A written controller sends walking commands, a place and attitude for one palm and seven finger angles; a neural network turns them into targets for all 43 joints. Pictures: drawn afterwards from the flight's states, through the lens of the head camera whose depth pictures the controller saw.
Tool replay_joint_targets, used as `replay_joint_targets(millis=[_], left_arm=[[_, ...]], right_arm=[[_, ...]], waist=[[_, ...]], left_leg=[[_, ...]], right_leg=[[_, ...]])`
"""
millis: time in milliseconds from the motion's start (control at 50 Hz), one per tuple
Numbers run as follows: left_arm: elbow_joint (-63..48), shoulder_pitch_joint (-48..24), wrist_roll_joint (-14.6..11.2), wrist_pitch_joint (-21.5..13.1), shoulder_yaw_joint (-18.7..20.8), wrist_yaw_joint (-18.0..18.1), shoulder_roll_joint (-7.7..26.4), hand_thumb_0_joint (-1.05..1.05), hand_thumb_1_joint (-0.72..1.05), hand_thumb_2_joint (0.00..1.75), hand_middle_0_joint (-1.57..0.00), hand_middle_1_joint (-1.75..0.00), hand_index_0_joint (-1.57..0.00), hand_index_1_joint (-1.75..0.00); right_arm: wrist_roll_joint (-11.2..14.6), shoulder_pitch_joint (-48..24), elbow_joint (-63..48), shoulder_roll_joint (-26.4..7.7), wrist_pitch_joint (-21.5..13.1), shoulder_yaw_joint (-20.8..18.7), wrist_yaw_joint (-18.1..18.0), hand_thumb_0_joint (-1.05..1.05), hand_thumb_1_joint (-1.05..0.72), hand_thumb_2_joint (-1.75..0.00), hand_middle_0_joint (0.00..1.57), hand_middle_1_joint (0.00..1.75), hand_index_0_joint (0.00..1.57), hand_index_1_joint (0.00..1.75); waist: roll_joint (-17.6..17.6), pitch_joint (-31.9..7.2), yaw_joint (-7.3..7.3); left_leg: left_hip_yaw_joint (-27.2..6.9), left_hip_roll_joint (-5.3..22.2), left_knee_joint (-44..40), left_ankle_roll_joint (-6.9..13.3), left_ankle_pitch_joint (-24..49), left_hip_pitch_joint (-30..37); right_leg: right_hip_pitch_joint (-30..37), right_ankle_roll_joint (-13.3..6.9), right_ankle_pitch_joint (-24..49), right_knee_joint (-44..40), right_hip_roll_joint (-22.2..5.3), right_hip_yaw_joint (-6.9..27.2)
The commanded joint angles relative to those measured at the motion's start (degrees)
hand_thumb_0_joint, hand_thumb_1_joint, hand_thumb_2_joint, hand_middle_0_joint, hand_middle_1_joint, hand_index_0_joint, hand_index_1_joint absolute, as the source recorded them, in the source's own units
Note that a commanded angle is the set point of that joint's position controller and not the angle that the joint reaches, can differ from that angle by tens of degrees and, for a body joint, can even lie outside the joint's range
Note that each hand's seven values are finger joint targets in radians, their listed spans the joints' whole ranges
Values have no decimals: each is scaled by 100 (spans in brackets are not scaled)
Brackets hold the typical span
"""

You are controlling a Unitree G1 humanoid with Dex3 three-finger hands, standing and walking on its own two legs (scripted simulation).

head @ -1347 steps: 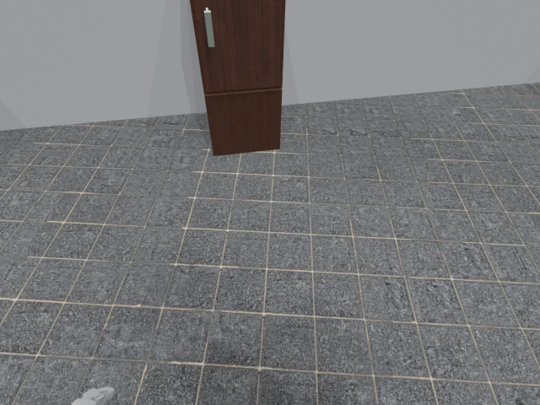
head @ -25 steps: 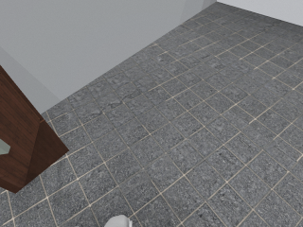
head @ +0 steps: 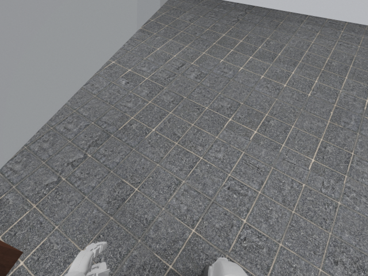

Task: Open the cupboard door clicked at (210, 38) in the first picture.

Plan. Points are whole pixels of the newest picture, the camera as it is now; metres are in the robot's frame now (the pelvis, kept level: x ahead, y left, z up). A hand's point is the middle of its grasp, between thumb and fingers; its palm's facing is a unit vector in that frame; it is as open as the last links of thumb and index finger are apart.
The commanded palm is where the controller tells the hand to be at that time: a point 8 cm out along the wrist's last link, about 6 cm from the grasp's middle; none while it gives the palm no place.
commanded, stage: walk to a spot facing it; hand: left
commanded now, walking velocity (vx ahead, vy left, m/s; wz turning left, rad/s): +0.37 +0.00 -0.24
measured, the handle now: out of the picture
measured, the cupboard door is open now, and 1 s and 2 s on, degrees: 51 51 51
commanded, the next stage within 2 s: turn to face it in 1.12 s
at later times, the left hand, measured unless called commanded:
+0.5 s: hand (118, 253) +0.20 +0.18 -0.18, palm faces +0.01 -0.99 -0.17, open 7.3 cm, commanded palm none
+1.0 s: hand (162, 127) +0.60 +0.08 -0.16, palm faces -0.15 -0.96 -0.22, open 7.4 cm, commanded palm none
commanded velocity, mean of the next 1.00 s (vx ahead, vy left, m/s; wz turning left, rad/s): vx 0.37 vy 0.00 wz -0.09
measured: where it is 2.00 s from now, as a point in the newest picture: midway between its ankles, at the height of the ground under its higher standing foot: (207, 174)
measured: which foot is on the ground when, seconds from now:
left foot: down 0.00-0.04, up 0.06-0.44, down 0.46-0.90, up 0.92-1.00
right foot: up 0.00-0.02, down 0.04-0.48, up 0.50-0.88, down 0.90-1.00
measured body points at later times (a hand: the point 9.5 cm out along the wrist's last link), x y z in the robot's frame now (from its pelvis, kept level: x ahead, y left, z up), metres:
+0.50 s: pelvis +0.24 -0.01 -0.01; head +0.27 +0.01 +0.44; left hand +0.20 +0.23 -0.17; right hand +0.35 -0.25 -0.14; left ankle +0.31 +0.09 -0.73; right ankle +0.10 -0.10 -0.72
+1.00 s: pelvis +0.47 -0.09 +0.00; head +0.50 -0.11 +0.44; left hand +0.61 +0.13 -0.14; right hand +0.35 -0.30 -0.16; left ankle +0.37 +0.06 -0.65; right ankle +0.49 -0.18 -0.73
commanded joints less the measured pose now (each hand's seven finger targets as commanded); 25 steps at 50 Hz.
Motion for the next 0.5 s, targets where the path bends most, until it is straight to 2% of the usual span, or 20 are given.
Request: replay_joint_targets(millis=[0,20,40,60,100,120,140,160,180,220,260,300,340,360,380,400,420,440,460,480], left_arm=[[364,2309,75,-308,377,162,1226,0,90,90,-20,-30,-20,-30],[471,2671,-65,-298,455,241,1653,0,90,90,-20,-30,-20,-30],[402,2300,-124,-263,426,322,1503,0,90,90,-20,-30,-20,-30],[315,1781,-127,-279,332,356,1186,0,90,90,-20,-30,-20,-30],[148,1089,-108,-335,178,377,708,0,90,90,-20,-30,-20,-30],[143,972,-82,-382,134,380,547,0,90,90,-20,-30,-20,-30],[188,977,-51,-430,135,391,523,0,90,90,-20,-30,-20,-30],[215,992,-48,-455,139,376,523,0,90,90,-20,-30,-20,-30],[263,1026,-55,-482,135,364,500,0,90,90,-20,-30,-20,-30],[362,1242,-57,-528,174,349,394,0,90,90,-20,-30,-20,-30],[498,1445,-56,-566,146,350,465,0,90,90,-20,-30,-20,-30],[606,1631,-60,-578,133,347,502,0,90,90,-20,-30,-20,-30],[720,1775,-40,-583,125,370,540,0,90,90,-20,-30,-20,-30],[741,1820,-49,-583,123,376,585,0,90,90,-20,-30,-20,-30],[755,1765,-56,-581,124,386,600,0,90,90,-20,-30,-20,-30],[746,1679,-73,-574,137,384,616,0,90,90,-20,-30,-20,-30],[703,1609,-92,-573,119,370,526,0,90,90,-20,-30,-20,-30],[599,1711,-104,-571,79,341,274,0,90,90,-20,-30,-20,-30],[419,1640,-137,-599,-2,304,201,0,90,90,-20,-30,-20,-30],[331,1281,-88,-590,50,329,337,0,90,90,-20,-30,-20,-30]], right_arm=[[202,-309,-415,-688,-154,-167,23,0,-90,-90,20,30,20,30],[258,-496,-668,-522,-155,-133,5,0,-90,-90,20,30,20,30],[213,-844,-677,-726,-99,-216,6,0,-90,-90,20,30,20,30],[206,-971,-580,-603,-92,-247,14,0,-90,-90,20,30,20,30],[120,-806,-396,-484,19,-237,15,0,-90,-90,20,30,20,30],[84,-658,-290,-376,85,-231,34,0,-90,-90,20,30,20,30],[81,-502,-222,-274,106,-230,61,0,-90,-90,20,30,20,30],[73,-456,-185,-224,135,-235,84,0,-90,-90,20,30,20,30],[77,-515,-194,-191,147,-236,110,0,-90,-90,20,30,20,30],[66,-871,-326,-166,126,-254,146,0,-90,-90,20,30,20,30],[86,-1291,-478,-180,78,-257,187,0,-90,-90,20,30,20,30],[97,-1730,-622,-201,26,-252,213,0,-90,-90,20,30,20,30],[114,-2002,-721,-240,-28,-257,226,0,-90,-90,20,30,20,30],[111,-2037,-722,-255,-45,-257,229,0,-90,-90,20,30,20,30],[105,-1881,-668,-318,-65,-263,208,0,-90,-90,20,30,20,30],[85,-1488,-521,-419,-97,-279,173,0,-90,-90,20,30,20,30],[53,-825,-291,-637,-137,-341,122,0,-90,-90,20,30,20,30],[-17,100,-62,-1241,-170,-492,58,0,-90,-90,20,30,20,30],[-29,724,29,-1586,-132,-531,10,0,-90,-90,20,30,20,30],[4,516,0,-1470,-74,-496,-24,0,-90,-90,20,30,20,30]], waist=[[-1163,-1532,1368],[-1973,-1772,1361],[-1155,-1020,1215],[-883,-528,956],[-780,-230,455],[-753,-195,305],[-755,-293,208],[-700,-329,156],[-739,-302,162],[-619,-222,248],[-547,-158,362],[-583,-91,483],[-687,-67,542],[-586,-45,515],[-601,-65,376],[-440,-250,167],[-127,-517,-122],[1051,-1163,-420],[1763,-1474,-539],[1002,-1068,-464]], left_leg=[[256,114,3237,401,1741,-2685],[-370,-508,4836,282,-1354,-3730],[-1142,-213,5261,388,-971,-4040],[-1225,94,5205,379,-373,-4021],[-1255,260,4483,274,85,-3232],[-1184,218,4150,248,244,-2932],[-1108,155,3808,247,316,-2709],[-1013,104,3526,238,475,-2600],[-967,66,3294,228,685,-2628],[-949,18,2817,214,937,-2815],[-955,-31,2290,241,993,-2947],[-894,-130,1832,270,996,-3009],[-896,-188,1430,339,910,-2847],[-812,-280,1225,373,955,-2676],[-757,-345,928,421,975,-2297],[-620,-515,559,477,1154,-1522],[-806,-432,364,653,1273,-252],[-2529,804,161,1158,1095,1188],[-4111,2014,-596,1803,1286,1714],[-4205,2121,-714,1997,1243,1297]], right_leg=[[4534,-772,-555,-1186,-1019,1718],[4752,-1218,-144,-2175,-2251,3945],[4092,-1271,6,-2358,-2135,3733],[3285,-1196,107,-2370,-1906,3017],[1979,-935,651,-2514,-1426,1941],[1639,-875,832,-2599,-1251,1610],[1586,-869,878,-2608,-1121,1434],[1497,-868,752,-2661,-1032,1271],[1513,-882,549,-2757,-967,1249],[1738,-926,430,-2828,-948,1316],[2055,-970,626,-2799,-1003,1409],[2396,-933,1083,-2679,-1040,1413],[2606,-877,1458,-2487,-1133,1467],[2643,-831,1668,-2391,-1114,1415],[2586,-763,1916,-2152,-1077,1319],[2345,-634,2287,-1640,-873,1086],[1616,-439,2523,-615,-597,789],[309,-128,1114,990,-9,405],[-623,17,-1667,2843,544,247],[-1023,-40,-1668,3572,224,789]])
